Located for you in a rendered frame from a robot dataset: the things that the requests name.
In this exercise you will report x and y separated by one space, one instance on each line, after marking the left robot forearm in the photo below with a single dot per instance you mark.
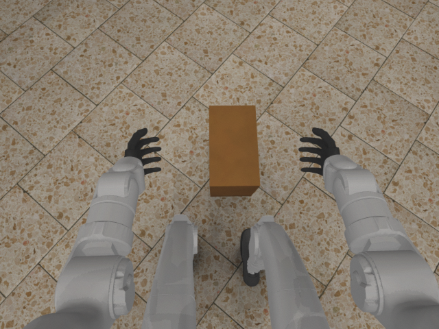
108 228

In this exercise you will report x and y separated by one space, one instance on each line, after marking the robot right hand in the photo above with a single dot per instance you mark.
328 148

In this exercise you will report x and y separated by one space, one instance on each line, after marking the robot right foot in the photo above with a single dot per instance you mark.
251 279

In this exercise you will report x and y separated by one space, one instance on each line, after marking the robot left upper arm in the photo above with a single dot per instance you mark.
93 292

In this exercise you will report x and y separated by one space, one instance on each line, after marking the right robot forearm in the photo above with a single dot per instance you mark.
369 223

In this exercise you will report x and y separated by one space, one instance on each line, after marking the right robot thigh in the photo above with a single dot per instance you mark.
292 297

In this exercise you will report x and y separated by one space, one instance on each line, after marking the robot right upper arm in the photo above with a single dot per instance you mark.
397 287

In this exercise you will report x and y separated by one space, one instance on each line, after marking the robot left hand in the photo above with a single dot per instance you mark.
134 149

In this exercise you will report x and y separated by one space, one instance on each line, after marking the carton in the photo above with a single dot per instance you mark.
233 151

